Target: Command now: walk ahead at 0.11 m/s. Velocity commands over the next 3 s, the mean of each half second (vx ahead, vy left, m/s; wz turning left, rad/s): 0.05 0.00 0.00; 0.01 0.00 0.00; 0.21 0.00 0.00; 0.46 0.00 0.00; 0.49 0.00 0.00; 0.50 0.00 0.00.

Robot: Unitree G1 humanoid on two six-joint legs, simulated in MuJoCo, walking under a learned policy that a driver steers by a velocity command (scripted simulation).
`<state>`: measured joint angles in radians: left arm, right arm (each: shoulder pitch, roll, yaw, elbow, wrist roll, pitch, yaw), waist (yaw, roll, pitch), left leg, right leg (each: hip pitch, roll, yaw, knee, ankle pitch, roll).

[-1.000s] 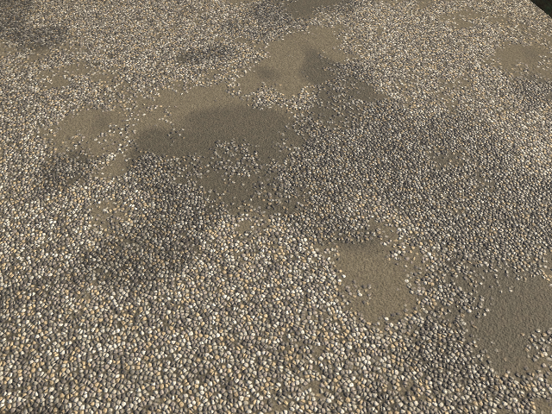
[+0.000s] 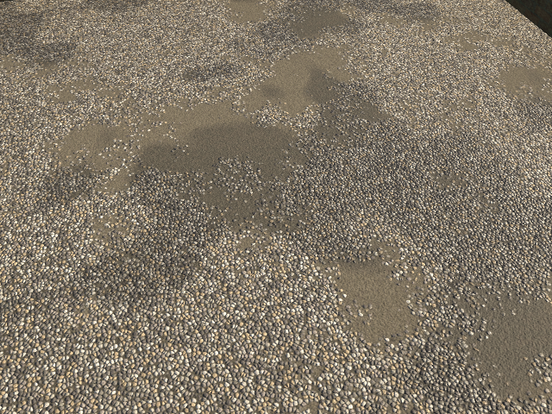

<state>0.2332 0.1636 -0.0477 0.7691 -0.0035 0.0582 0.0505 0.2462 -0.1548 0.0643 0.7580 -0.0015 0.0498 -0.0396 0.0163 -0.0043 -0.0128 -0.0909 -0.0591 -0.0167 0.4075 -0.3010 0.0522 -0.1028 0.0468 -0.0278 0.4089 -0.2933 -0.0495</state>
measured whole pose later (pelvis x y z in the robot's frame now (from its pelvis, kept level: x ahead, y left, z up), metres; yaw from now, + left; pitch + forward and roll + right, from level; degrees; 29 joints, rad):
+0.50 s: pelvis +0.00 +0.00 +0.01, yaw +0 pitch +1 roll +0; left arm 0.31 0.23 -0.04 0.76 0.01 0.05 0.04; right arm 0.34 -0.23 0.05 0.79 -0.02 0.06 -0.05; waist 0.00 -0.01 -0.01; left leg -0.06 -0.07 -0.02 0.28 -0.24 0.06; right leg -0.08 0.04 -0.01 0.31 -0.24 -0.04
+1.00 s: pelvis +0.00 +0.01 +0.01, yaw +0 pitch +1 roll +0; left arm 0.32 0.24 -0.05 0.71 0.02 0.04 0.03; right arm 0.34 -0.23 0.06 0.78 -0.02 0.06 -0.06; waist 0.00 -0.01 -0.01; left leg -0.06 -0.09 -0.03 0.27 -0.22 0.08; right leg -0.10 0.02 0.00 0.33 -0.24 -0.03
